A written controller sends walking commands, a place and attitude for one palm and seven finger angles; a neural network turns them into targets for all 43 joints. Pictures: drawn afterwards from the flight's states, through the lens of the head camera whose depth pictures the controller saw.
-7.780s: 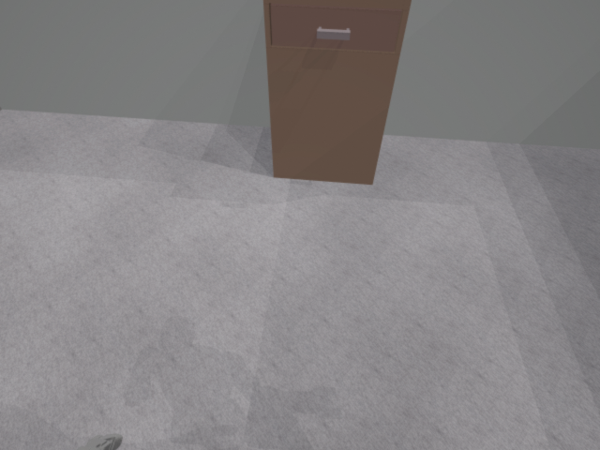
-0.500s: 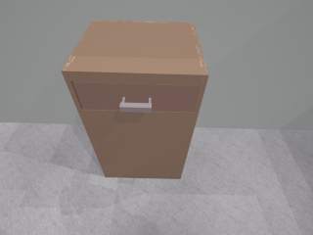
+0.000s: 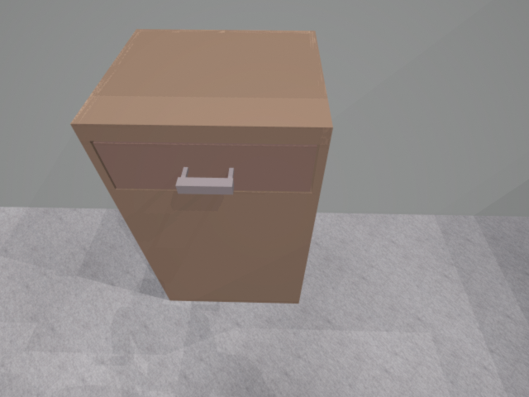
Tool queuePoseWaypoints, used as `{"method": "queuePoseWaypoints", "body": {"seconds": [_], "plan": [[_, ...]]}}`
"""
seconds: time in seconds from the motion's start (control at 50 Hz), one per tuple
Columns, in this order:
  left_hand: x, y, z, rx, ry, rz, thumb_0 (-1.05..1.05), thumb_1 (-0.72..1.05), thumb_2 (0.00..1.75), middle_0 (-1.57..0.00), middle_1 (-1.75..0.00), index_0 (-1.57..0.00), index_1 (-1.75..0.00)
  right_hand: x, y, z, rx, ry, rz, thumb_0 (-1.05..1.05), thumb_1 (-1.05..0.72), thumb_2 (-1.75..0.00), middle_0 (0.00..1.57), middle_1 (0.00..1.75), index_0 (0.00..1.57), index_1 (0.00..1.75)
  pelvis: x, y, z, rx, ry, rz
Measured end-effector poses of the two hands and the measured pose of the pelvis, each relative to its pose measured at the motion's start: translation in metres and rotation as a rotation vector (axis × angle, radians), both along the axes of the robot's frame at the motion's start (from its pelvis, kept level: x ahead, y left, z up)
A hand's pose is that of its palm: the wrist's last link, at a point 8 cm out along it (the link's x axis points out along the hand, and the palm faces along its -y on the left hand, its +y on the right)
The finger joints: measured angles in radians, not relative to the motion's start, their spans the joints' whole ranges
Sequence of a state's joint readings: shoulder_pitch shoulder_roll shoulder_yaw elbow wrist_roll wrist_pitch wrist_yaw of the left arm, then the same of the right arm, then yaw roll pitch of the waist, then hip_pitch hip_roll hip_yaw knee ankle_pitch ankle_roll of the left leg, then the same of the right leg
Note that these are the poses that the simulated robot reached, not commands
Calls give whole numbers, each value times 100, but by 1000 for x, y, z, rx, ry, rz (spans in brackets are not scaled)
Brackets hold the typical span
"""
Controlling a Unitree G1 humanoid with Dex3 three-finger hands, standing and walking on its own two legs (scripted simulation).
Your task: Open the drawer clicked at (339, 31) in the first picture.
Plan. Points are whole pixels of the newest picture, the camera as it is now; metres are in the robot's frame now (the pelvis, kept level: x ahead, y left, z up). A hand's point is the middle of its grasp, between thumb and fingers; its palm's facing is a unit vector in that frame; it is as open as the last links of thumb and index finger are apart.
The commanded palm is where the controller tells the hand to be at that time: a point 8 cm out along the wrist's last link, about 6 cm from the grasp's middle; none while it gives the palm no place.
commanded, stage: shuffle to correct the standing spot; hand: left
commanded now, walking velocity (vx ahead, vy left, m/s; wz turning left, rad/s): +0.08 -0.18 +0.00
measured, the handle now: (206, 178) +0.54 +0.16 -0.02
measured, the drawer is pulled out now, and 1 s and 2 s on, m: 0.00 0.00 0.00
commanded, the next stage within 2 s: come to a stop and stand still in 0.12 s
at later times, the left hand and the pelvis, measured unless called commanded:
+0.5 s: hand out of the picture +0.06 +0.11 -0.17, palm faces +0.07 -0.97 -0.25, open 7.3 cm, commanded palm none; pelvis +0.05 -0.08 -0.01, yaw +1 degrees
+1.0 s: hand out of the picture +0.02 +0.11 -0.17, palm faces +0.12 -0.97 -0.20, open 7.3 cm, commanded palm none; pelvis +0.01 -0.07 +0.01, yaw +3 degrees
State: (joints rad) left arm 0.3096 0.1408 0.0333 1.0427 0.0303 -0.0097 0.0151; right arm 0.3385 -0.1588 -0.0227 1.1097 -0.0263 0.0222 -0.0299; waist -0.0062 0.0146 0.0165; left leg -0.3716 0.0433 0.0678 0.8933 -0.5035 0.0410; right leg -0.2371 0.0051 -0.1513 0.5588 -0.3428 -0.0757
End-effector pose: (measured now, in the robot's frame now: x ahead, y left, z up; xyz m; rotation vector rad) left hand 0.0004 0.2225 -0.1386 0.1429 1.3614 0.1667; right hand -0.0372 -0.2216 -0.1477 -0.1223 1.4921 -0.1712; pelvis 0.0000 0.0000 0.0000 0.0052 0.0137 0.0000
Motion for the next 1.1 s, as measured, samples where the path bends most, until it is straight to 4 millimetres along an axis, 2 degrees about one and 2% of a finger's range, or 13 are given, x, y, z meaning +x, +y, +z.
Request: {"method": "queuePoseWaypoints", "body": {"seconds": [0.14, 0.22, 0.28, 0.36, 0.42, 0.46, 0.52, 0.64, 0.78, 0.84, 0.92, 1.0, 1.1], "plan": [[-10, -34, -6, -60, 64, 39, 0, 91, 90, -20, -30, -20, -30, 63, -13, 11, -21, -95, 48, 1, -92, -90, 20, 30, 20, 30, 18, -14, 4, -3, 11, 21], [-12, -45, -23, -104, 117, 43, 0, 91, 90, -20, -30, -20, -30, 91, -25, 6, -68, -173, 58, 1, -93, -90, 20, 30, 20, 30, 29, -18, -9, -16, 8, 6], [-1, -51, -24, -105, 134, 16, 0, 91, 90, -20, -30, -20, -30, 96, -34, 11, -79, -199, 44, 1, -93, -90, 20, 30, 20, 30, 34, -28, -7, 0, 0, -7], [29, -54, -11, -58, 70, 20, 1, 92, 90, -20, -30, -20, -30, 92, -47, 14, -57, -165, 54, 1, -92, -90, 20, 30, 20, 30, 39, -44, 2, 2, -6, -1], [43, -55, -2, -3, 16, 28, 2, 94, 90, -20, -30, -20, -30, 91, -59, 5, -16, -134, 61, 1, -91, -90, 20, 30, 20, 30, 42, -59, 1, 1, -11, 9], [49, -58, -3, 37, -20, 26, 2, 94, 90, -20, -30, -20, -30, 93, -70, -6, 10, -121, 57, 1, -91, -90, 20, 30, 20, 30, 45, -73, -6, 25, -11, 10], [52, -68, 3, 60, -31, 28, 1, 93, 90, -19, -30, -20, -30, 99, -84, -13, 29, -107, 52, 1, -91, -90, 20, 30, 20, 30, 45, -84, -6, 22, -11, 19], [49, -85, 14, 50, -59, 48, 0, 92, 90, -20, -30, -20, -30, 124, -100, 1, 18, -156, 86, 1, -91, -90, 20, 30, 20, 30, 38, -91, 5, 38, -11, 33], [29, -75, 5, 27, -59, 77, 0, 91, 90, -20, -30, -21, -30, 151, -95, 22, -20, -269, 141, 1, -91, -90, 20, 30, 20, 30, 22, -85, 6, 27, -8, 41], [20, -64, -9, 11, -46, 89, 0, 91, 90, -20, -30, -21, -30, 150, -87, 22, -44, -315, 154, 0, -91, -90, 20, 30, 20, 30, 15, -77, -3, -2, -12, 47], [11, -58, -8, 3, -25, 91, 0, 91, 90, -20, -30, -20, -30, 131, -74, 25, -37, -286, 161, 0, -91, -90, 20, 30, 20, 30, 10, -73, 2, 6, -13, 50], [4, -61, -2, -2, -17, 83, 0, 91, 90, -20, -30, -20, -30, 113, -71, 21, -29, -250, 144, 0, -93, -90, 20, 30, 20, 30, 7, -70, 6, 15, -3, 47], [-4, -75, 0, 0, 4, 62, 0, 91, 90, -19, -30, -20, -30, 90, -75, 9, -7, -205, 111, 0, -93, -90, 20, 30, 20, 30, 3, -74, 3, 25, 1, 33]]}}
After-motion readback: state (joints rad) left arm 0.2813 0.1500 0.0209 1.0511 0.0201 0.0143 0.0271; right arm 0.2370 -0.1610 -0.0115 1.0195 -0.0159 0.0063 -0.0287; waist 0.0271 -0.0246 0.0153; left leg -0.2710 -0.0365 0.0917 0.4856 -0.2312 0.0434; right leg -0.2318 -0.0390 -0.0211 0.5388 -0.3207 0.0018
